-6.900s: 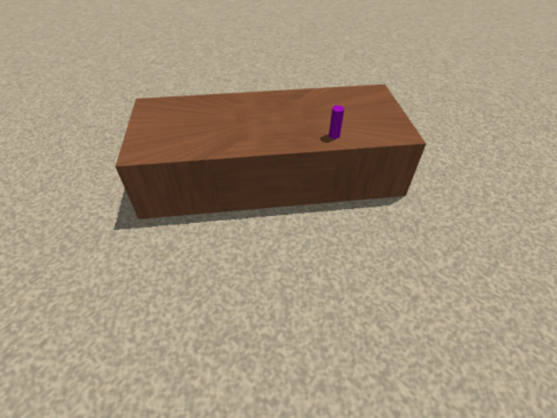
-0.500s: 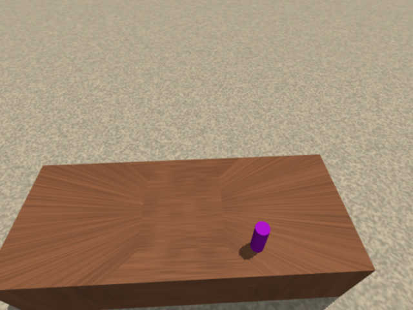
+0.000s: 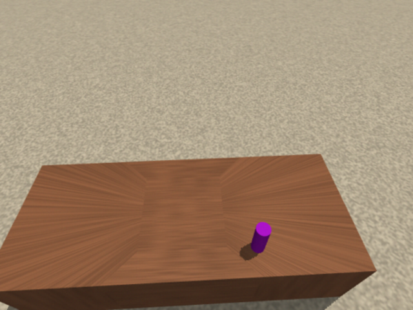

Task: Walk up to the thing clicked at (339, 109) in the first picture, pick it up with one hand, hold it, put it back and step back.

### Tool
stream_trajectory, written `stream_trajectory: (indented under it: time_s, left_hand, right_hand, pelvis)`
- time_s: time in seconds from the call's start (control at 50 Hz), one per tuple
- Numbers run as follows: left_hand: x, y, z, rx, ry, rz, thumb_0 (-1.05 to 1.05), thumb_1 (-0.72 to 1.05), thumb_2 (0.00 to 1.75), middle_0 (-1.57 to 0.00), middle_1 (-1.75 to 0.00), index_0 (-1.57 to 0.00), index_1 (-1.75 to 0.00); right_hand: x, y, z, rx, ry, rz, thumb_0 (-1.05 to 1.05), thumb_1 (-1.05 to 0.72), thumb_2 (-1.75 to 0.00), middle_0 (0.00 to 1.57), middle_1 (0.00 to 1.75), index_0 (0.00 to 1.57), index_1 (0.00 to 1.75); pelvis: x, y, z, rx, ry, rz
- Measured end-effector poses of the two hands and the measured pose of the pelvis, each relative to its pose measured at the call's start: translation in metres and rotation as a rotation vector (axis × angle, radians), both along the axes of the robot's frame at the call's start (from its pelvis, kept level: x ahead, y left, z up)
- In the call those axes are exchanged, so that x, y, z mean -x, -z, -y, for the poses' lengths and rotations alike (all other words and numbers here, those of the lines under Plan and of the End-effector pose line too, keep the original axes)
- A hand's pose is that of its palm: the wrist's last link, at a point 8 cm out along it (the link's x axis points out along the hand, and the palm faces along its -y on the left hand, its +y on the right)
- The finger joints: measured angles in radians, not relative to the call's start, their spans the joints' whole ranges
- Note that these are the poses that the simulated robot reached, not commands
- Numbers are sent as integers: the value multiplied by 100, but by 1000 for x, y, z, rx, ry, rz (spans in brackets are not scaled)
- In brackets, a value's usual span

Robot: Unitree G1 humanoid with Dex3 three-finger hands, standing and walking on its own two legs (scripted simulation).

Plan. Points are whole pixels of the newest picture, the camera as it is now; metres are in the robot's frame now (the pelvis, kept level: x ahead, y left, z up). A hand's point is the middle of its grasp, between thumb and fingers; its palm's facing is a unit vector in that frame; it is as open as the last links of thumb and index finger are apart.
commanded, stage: stand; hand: right
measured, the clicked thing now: (260, 238) +0.45 -0.17 -0.38
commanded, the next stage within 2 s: go down in 0.24 s
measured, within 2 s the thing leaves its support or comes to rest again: neither
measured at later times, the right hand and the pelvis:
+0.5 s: hand out of the picture +0.13 -0.25 -0.16, palm faces +0.06 +0.95 -0.31, open 9.1 cm; pelvis -0.01 +0.01 -0.01, yaw -1 degrees
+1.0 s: hand out of the picture +0.14 -0.27 -0.16, palm faces +0.06 +0.95 -0.32, open 17.0 cm; pelvis +0.00 +0.01 -0.03, yaw -1 degrees
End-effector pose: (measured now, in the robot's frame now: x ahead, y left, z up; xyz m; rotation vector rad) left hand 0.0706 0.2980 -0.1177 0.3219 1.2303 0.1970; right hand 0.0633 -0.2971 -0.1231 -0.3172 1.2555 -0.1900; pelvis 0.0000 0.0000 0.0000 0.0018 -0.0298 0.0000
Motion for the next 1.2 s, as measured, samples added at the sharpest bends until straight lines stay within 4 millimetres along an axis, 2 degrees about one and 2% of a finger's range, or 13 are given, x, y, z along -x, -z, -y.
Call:
stream_trajectory:
  time_s: [0.36,0.42,0.54,0.62,0.74,0.88,1.02,1.2]
  left_hand:
    - [-4,0,-1,-1,0,3,1,90,90,-20,-30,-20,-30]
    - [-10,-1,4,2,-1,78,1,91,91,-21,-30,-20,-31]
    - [-12,2,21,31,-2,147,1,90,91,-21,-31,-21,-31]
    - [-9,1,31,53,-15,174,1,90,90,-21,-31,-21,-31]
    - [-17,2,37,65,-14,223,1,90,89,-22,-31,-21,-31]
    - [-35,7,34,41,23,268,1,90,89,-21,-31,-21,-31]
    - [-52,9,30,11,48,312,1,90,90,-21,-30,-20,-31]
    - [-69,9,30,-4,49,386,1,90,91,-20,-30,-20,-31]
  right_hand:
    - [-3,-1,-1,0,0,3,1,-90,-90,20,30,20,30]
    - [-19,-1,-5,-11,41,85,1,-86,-86,17,26,17,26]
    - [-64,4,-3,-25,38,149,1,-60,-60,11,14,10,14]
    - [-76,-1,4,-11,20,157,1,-38,-39,10,9,9,9]
    - [-73,-4,9,-13,25,127,1,-2,-19,8,6,7,6]
    - [-64,2,11,-21,34,115,0,29,-10,6,5,6,5]
    - [-65,4,14,-17,45,154,0,44,-7,5,5,5,6]
    - [-68,0,17,-23,48,169,0,50,-6,5,6,5,6]
  pelvis:
    - [-3,0,-1,0,2,-1]
    - [2,3,-2,-2,13,-28]
    - [12,11,-7,-8,17,-93]
    - [10,13,-8,-11,9,-107]
    - [6,16,-7,-14,5,-124]
    - [4,25,-7,-17,13,-152]
    - [0,33,-9,-21,22,-175]
    - [-4,42,-12,-28,28,-193]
